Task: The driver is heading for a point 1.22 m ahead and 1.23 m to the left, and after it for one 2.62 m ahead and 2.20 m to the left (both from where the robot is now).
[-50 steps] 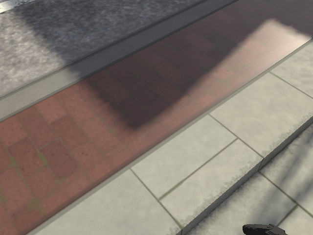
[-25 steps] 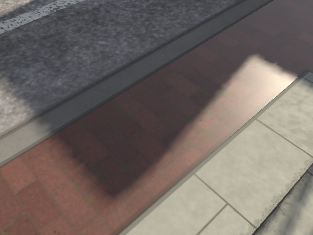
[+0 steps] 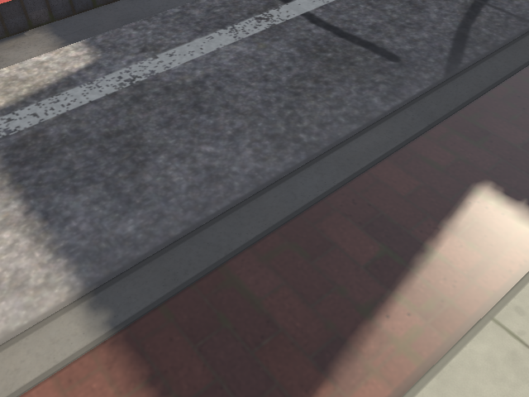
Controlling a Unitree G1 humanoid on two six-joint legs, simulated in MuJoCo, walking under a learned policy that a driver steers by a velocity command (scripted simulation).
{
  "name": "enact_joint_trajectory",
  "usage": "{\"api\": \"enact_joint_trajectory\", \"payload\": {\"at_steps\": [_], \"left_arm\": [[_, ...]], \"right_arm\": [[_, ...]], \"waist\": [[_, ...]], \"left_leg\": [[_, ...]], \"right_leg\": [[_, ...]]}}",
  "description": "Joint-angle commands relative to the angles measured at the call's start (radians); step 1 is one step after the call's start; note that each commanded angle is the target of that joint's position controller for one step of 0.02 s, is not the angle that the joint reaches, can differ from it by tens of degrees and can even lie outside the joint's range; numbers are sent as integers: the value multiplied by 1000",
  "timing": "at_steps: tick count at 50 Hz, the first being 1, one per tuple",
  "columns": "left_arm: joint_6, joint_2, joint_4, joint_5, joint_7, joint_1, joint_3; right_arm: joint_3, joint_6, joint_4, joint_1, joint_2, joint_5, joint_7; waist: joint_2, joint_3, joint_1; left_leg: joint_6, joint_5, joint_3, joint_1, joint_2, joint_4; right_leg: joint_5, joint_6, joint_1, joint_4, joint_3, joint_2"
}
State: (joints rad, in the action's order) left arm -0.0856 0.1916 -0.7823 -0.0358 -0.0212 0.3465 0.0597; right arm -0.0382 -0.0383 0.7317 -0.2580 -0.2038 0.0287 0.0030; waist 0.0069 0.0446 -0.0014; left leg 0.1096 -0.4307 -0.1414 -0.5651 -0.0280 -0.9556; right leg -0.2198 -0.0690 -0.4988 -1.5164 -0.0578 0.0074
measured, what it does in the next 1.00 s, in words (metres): climbs, turning left: right foot, then left foot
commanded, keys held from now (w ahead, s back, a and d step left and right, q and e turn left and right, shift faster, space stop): w+q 0.22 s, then q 0.50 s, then w+q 0.28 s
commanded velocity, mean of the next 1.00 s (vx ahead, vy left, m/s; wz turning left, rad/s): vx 0.28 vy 0.00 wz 0.50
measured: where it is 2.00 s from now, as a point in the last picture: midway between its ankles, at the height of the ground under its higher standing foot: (123, 339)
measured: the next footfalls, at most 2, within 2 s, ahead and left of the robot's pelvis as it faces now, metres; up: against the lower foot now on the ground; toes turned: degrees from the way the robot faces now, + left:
right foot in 0.38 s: +0.38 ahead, -0.07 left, +0.00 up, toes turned +11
left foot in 0.82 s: +0.27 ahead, +0.14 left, +0.00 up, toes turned +28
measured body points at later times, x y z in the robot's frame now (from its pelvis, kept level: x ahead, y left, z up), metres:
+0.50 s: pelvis +0.24 -0.01 +0.05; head +0.27 -0.02 +0.50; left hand +0.36 +0.26 -0.03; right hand +0.37 -0.26 -0.08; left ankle +0.12 +0.07 -0.59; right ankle +0.34 -0.08 -0.68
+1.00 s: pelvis +0.29 +0.06 +0.06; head +0.27 +0.09 +0.51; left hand +0.27 +0.35 -0.05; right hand +0.49 -0.14 -0.03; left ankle +0.24 +0.12 -0.68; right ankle +0.40 -0.05 -0.61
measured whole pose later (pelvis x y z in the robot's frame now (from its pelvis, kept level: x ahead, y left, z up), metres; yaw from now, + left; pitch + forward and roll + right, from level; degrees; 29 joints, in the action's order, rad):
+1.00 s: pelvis +0.29 +0.06 +0.06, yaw +32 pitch +1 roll -2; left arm 0.00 0.28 -0.69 -0.04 -0.03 0.23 0.06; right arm -0.05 0.00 0.68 -0.39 -0.24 0.02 0.00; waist 0.04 0.03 0.02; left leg 0.08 -0.24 0.05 -0.20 -0.06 -0.42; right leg -0.27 0.03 -0.56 -0.98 0.02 -0.05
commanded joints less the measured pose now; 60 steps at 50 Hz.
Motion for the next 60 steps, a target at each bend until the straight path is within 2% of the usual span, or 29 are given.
{"api": "enact_joint_trajectory", "payload": {"at_steps": [1,3,5,10,13,15,17,18,19,20,21,22,23,24,26,28,32,36,39,40,41,42,43,44,45,48,51,57,60], "left_arm": [[21,-7,151,-2,15,-35,-13],[45,15,158,-8,11,-37,-18],[42,45,159,-12,0,-78,-14],[38,5,190,12,-13,-291,-37],[30,23,206,16,-3,-370,-34],[13,40,206,17,8,-349,-29],[-6,82,168,14,23,-210,-12],[-23,116,145,-1,34,-106,-1],[-34,188,144,-26,49,24,15],[-23,253,160,-27,46,7,25],[-3,183,176,5,44,-13,19],[3,101,181,11,47,-69,-6],[7,64,177,11,50,-102,-19],[7,59,172,15,56,-109,-24],[7,88,162,19,60,-118,-17],[6,113,159,7,56,-130,-9],[26,136,156,-1,55,-148,-1],[52,189,153,-5,51,-125,20],[71,231,150,-1,41,-107,37],[79,220,149,1,41,-108,36],[93,178,148,-9,37,-103,28],[104,68,196,0,23,-135,-2],[100,131,252,-19,23,-242,10],[86,174,262,-4,15,-269,25],[73,190,237,9,6,-227,29],[67,168,155,-15,-8,-148,25],[76,143,150,-5,-8,-195,17],[65,137,185,6,-12,-349,4],[54,146,206,14,-9,-372,2]], "right_arm": [[-15,-45,30,-28,-30,10,10],[-29,-59,61,-57,-73,-2,8],[-27,-65,53,-67,-78,-13,-4],[-51,-58,58,-191,-132,-26,-17],[-58,-40,62,-240,-147,-20,-16],[-61,-30,56,-236,-155,-14,-19],[-70,-34,28,-175,-184,-20,-21],[-71,-42,12,-145,-178,-35,-18],[-54,-47,-43,-127,-119,-51,-18],[-41,-34,-65,-274,-68,-86,-31],[-60,-10,-26,-270,-161,-38,-41],[-65,2,-33,-194,-160,-21,-35],[-62,10,-44,-147,-141,-10,-27],[-63,25,-51,-119,-133,2,-16],[-62,60,-48,-139,-115,12,-1],[-62,77,-55,-130,-112,5,1],[-50,102,-100,-29,-104,3,13],[-40,106,-151,57,-112,-1,29],[-43,89,-172,42,-129,-2,38],[-49,80,-149,-16,-138,-1,42],[-59,67,-98,-137,-158,-1,39],[-82,60,-104,-199,-260,4,23],[-92,58,-151,-171,-309,-6,2],[-81,64,-141,-130,-264,-7,-17],[-70,63,-145,-79,-237,-13,-22],[-53,22,-146,-35,-188,-11,-6],[-58,-4,-108,-117,-196,-17,2],[-69,-11,-65,-209,-224,-11,2],[-73,-14,-61,-200,-237,-8,3]], "waist": [[-20,-83,-57],[-35,-94,-76],[-29,-71,-62],[-66,-27,40],[-85,-38,84],[-108,-20,77],[-104,28,10],[-72,75,-44],[25,207,-90],[258,377,-21],[124,387,-32],[66,257,-16],[51,159,-1],[84,99,8],[121,57,37],[117,66,55],[138,33,50],[157,24,8],[141,30,6],[95,18,28],[-35,-6,59],[-358,-52,89],[-311,-150,116],[-228,-189,80],[-203,-181,30],[-119,-86,-5],[-80,-62,20],[-104,-83,91],[-116,-90,89]], "left_leg": [[116,58,500,102,220,617],[124,190,400,119,166,656],[123,360,329,160,134,710],[112,568,291,412,123,735],[103,757,314,543,146,646],[72,919,324,552,142,551],[21,1011,336,517,106,407],[-6,908,320,433,63,262],[-34,495,291,252,12,12],[-66,-281,199,17,-117,-297],[-65,-203,223,-7,-55,-381],[-80,-121,229,-29,-30,-381],[-97,-71,216,-45,-2,-342],[-113,-37,214,-35,18,-316],[-140,11,187,27,11,-312],[-150,38,177,41,6,-304],[-142,124,152,61,52,-125],[-112,76,95,174,55,105],[-66,39,43,301,34,279],[-43,21,34,403,8,352],[-13,-77,113,494,13,464],[87,-437,590,539,289,694],[182,-566,904,422,371,874],[180,-529,818,375,350,884],[149,-398,707,347,302,861],[109,-12,503,370,178,804],[124,82,497,451,170,790],[145,140,537,502,179,742],[139,218,574,464,179,688]], "right_leg": [[-55,-19,-305,-142,-2,-51],[-68,-5,-313,19,29,-62],[63,25,-246,255,54,-89],[166,91,-174,721,96,-40],[162,92,-171,858,106,-6],[144,70,-70,927,100,28],[175,40,138,1049,89,64],[316,15,323,1118,57,10],[617,-40,585,1046,-125,-236],[1053,-224,807,983,-439,-552],[925,-246,713,1018,-455,-493],[786,-212,597,1050,-326,-427],[692,-169,497,1099,-231,-368],[663,-144,421,1135,-162,-331],[676,-137,299,1182,-59,-292],[655,-152,261,1199,-2,-292],[350,-134,205,1234,89,-282],[130,-119,191,1213,120,-303],[-278,-77,158,1208,106,-324],[-403,-43,88,1158,130,-300],[-493,1,2,977,197,-237],[-504,80,-253,580,304,-91],[-398,88,-401,478,109,-15],[-268,86,-382,451,35,-59],[-161,91,-327,484,33,-72],[-22,107,-186,503,63,-62],[24,114,-211,580,56,-54],[53,131,-187,824,43,-32],[5,115,-91,902,42,-14]]}}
